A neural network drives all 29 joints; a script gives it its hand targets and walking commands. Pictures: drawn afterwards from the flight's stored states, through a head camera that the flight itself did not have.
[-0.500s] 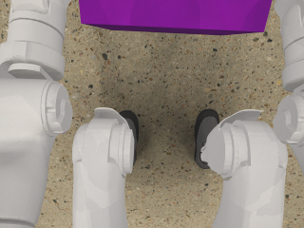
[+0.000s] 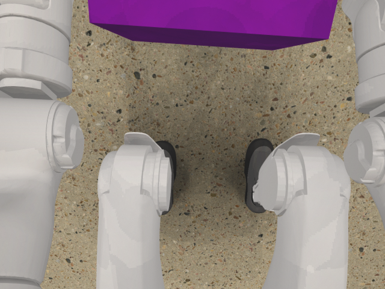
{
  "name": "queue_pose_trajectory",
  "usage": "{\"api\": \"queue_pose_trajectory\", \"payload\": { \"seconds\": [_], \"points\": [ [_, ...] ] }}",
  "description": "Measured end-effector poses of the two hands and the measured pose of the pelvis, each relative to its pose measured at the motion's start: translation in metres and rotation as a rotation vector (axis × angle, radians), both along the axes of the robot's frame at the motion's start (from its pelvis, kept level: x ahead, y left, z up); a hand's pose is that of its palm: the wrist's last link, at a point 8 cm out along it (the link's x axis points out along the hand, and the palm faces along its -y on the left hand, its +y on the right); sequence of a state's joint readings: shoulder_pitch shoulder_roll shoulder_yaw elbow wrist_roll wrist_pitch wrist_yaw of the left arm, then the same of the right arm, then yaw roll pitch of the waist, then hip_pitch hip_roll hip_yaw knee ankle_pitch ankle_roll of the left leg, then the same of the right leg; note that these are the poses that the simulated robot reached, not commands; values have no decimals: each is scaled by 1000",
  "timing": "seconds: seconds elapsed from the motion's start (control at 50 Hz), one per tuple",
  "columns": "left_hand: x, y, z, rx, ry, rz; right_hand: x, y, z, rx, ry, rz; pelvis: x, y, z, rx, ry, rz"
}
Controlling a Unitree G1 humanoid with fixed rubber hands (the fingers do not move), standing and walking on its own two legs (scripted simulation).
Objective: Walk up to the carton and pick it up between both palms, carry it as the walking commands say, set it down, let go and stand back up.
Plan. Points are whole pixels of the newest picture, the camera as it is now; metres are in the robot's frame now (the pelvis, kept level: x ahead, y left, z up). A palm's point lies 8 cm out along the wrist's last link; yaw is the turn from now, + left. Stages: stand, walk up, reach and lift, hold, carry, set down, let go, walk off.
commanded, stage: reach and lift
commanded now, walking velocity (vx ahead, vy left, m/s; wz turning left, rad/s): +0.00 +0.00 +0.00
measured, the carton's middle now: out of the picture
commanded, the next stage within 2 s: none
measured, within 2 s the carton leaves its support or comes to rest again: neither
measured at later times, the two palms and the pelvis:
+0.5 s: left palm out of the picture +0.58 +0.20 -0.08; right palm out of the picture +0.56 -0.18 -0.09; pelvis -0.01 +0.00 +0.03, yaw +0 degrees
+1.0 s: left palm out of the picture +0.54 +0.20 +0.00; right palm out of the picture +0.53 -0.18 -0.02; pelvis -0.04 +0.00 +0.08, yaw +0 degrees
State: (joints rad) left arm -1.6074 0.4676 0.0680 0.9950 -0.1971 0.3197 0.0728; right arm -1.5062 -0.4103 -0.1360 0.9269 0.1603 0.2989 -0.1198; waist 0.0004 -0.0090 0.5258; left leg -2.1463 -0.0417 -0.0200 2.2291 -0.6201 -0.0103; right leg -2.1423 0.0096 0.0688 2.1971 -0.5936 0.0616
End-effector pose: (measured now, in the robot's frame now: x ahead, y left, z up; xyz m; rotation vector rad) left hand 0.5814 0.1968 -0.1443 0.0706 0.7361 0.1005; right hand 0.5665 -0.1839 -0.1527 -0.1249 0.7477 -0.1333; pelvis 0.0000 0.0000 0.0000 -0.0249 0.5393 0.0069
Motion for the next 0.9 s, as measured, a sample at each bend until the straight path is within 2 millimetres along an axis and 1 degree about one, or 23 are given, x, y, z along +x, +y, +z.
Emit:
{"api": "queue_pose_trajectory", "payload": {
  "seconds": [0.14,0.24,0.32,0.46,0.58,0.68,0.9],
  "points": [
    [-4,1,13,-3,11,1,-4,1,13,-1,12,1,-4,1,10,-2,-7,0],
    [-5,1,20,0,17,1,-6,1,18,2,18,2,-5,1,15,-1,-9,0],
    [-4,2,29,5,11,1,-5,2,26,5,14,4,-7,0,18,2,-14,1],
    [-3,2,56,12,-10,-1,-3,2,51,10,-7,3,-9,-1,28,6,-36,1],
    [-7,1,80,12,-16,-1,-7,1,74,22,-13,-5,-15,-1,41,8,-56,1],
    [-14,1,96,12,-20,-1,-13,1,91,36,-17,-16,-21,-1,50,9,-71,1],
    [-33,0,124,11,-7,1,-30,1,122,51,-4,-29,-37,0,68,9,-101,1]
  ]
}}
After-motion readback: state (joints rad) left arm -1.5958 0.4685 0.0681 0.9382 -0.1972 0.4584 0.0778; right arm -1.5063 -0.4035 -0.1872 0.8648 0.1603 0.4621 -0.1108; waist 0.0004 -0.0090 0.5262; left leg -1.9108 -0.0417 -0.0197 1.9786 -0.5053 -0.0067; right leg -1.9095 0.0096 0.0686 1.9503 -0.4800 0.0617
